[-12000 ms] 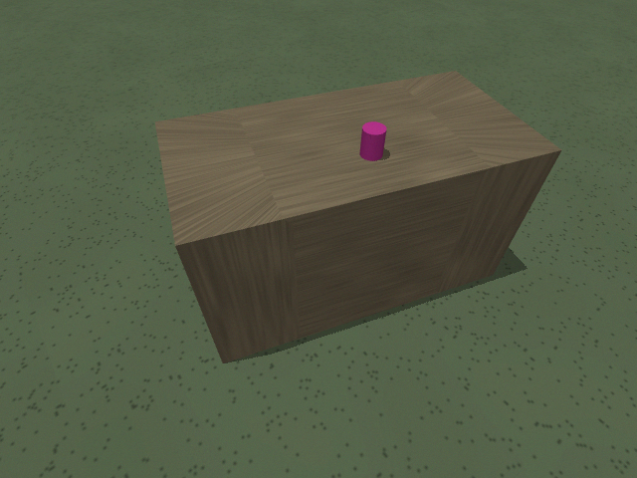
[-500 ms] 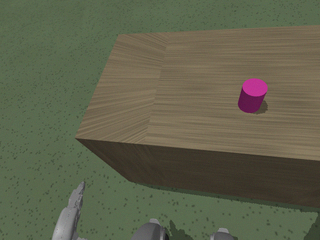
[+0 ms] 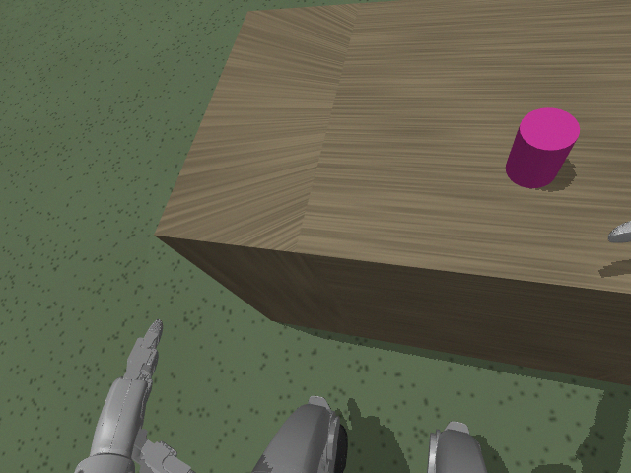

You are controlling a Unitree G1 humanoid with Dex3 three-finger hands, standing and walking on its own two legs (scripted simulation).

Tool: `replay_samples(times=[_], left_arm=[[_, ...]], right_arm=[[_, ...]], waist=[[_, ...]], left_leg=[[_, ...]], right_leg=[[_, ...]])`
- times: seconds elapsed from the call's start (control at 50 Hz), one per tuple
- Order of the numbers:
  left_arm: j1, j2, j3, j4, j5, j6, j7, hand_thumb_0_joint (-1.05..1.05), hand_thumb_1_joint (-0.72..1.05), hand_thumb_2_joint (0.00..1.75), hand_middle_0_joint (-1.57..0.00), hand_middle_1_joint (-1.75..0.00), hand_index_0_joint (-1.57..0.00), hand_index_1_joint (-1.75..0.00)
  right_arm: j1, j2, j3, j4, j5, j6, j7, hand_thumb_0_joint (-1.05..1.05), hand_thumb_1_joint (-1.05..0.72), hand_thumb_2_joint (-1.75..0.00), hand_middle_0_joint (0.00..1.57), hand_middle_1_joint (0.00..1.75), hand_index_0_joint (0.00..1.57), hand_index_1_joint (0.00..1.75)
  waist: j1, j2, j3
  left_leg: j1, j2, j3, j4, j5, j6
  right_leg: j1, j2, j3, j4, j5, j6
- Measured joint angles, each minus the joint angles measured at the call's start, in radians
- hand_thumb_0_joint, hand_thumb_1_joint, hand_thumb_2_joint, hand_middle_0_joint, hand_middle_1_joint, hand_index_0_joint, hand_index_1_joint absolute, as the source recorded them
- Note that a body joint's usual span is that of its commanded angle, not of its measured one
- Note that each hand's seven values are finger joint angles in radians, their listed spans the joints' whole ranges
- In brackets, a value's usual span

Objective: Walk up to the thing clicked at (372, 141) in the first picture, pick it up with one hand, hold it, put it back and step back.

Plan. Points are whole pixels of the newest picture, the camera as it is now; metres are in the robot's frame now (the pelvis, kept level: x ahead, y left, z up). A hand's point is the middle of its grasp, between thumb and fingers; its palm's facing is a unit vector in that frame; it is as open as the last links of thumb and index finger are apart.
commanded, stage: close in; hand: right
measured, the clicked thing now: (539, 150) +0.56 -0.18 -0.03
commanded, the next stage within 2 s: rest palm in 0.50 s
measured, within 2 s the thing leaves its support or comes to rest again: neither
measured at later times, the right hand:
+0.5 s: hand (568, 161) +0.52 -0.20 +0.00, palm faces +0.17 +0.99 +0.02, open 17.5 cm
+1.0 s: hand (539, 152) +0.54 -0.18 +0.00, palm faces +0.19 +0.98 +0.00, open 16.5 cm
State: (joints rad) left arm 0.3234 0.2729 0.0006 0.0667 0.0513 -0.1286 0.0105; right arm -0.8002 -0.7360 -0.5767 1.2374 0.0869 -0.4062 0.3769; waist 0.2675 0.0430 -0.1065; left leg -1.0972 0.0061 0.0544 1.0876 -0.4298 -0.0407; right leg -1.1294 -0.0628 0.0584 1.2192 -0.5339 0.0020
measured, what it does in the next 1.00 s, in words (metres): stands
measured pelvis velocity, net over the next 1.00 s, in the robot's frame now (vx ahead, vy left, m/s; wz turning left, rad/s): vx -0.01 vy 0.02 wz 0.02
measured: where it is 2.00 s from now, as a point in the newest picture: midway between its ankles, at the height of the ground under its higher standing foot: outside the picture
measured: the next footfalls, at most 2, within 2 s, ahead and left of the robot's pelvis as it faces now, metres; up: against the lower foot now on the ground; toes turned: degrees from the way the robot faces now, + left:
none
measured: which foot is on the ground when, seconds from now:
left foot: down 0.00-1.00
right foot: down 0.00-1.00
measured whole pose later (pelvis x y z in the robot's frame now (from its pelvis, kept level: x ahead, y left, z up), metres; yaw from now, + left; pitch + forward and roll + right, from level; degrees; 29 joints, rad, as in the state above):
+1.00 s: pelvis -0.01 +0.02 -0.03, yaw +1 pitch +27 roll +4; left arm 0.37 0.24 0.02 -0.17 0.09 0.00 -0.04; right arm -0.91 -0.58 -0.56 1.23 -0.06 -0.48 0.04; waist 0.33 0.00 -0.12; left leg -1.24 -0.01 0.05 1.24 -0.48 -0.02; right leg -1.25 -0.08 0.06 1.35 -0.58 0.02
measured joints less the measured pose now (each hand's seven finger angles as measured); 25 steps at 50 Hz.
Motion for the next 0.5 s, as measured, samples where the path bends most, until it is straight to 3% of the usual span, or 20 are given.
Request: replay_samples(times=[0.08, 0.2, 0.28, 0.34, 0.5], left_arm=[[0.003, 0.008, 0.023, -0.041, 0.008, 0.012, 0.000, -0.01, -0.53, 0.05, -0.07, -0.05, -0.06, -0.06], [0.024, -0.021, 0.009, -0.104, 0.028, 0.042, -0.021, -0.01, -0.53, 0.05, -0.06, -0.05, -0.06, -0.06], [0.042, -0.038, 0.007, -0.128, 0.036, 0.072, -0.037, -0.01, -0.53, 0.04, -0.06, -0.05, -0.06, -0.06], [0.048, -0.042, 0.013, -0.134, 0.035, 0.089, -0.042, -0.01, -0.52, 0.04, -0.06, -0.06, -0.07, -0.06], [0.057, -0.011, 0.037, -0.212, 0.020, 0.107, -0.044, -0.01, -0.52, 0.04, -0.07, -0.06, -0.07, -0.06]], right_arm=[[-0.013, 0.027, -0.023, 0.009, -0.022, -0.041, -0.058, -0.01, 0.52, -0.04, 0.05, 0.04, 0.05, 0.05], [-0.033, 0.049, -0.039, -0.024, -0.081, -0.084, -0.148, -0.02, 0.54, -0.03, 0.05, 0.04, 0.05, 0.04], [-0.026, 0.064, -0.038, -0.050, -0.097, -0.081, -0.191, -0.02, 0.54, -0.03, 0.05, 0.04, 0.05, 0.05], [-0.031, 0.085, -0.005, -0.032, -0.086, -0.073, -0.205, -0.02, 0.54, -0.03, 0.05, 0.04, 0.04, 0.05], [-0.046, 0.144, 0.003, -0.011, -0.095, -0.057, -0.244, -0.01, 0.54, -0.03, 0.05, 0.04, 0.04, 0.05]], waist=[[0.038, 0.003, -0.005], [0.068, 0.001, -0.020], [0.063, -0.025, -0.028], [0.047, -0.052, -0.032], [0.030, -0.054, -0.030]], left_leg=[[-0.047, -0.010, -0.002, 0.035, -0.009, 0.002], [-0.100, -0.021, -0.002, 0.082, -0.025, 0.008], [-0.101, -0.024, -0.002, 0.092, -0.032, 0.009], [-0.098, -0.021, 0.001, 0.093, -0.035, 0.009], [-0.092, -0.016, -0.004, 0.106, -0.040, 0.013]], right_leg=[[-0.045, -0.010, 0.001, 0.038, -0.015, 0.003], [-0.092, -0.022, 0.003, 0.084, -0.034, 0.010], [-0.092, -0.025, 0.004, 0.093, -0.043, 0.012], [-0.090, -0.022, 0.007, 0.094, -0.044, 0.011], [-0.076, -0.017, 0.002, 0.091, -0.040, 0.013]])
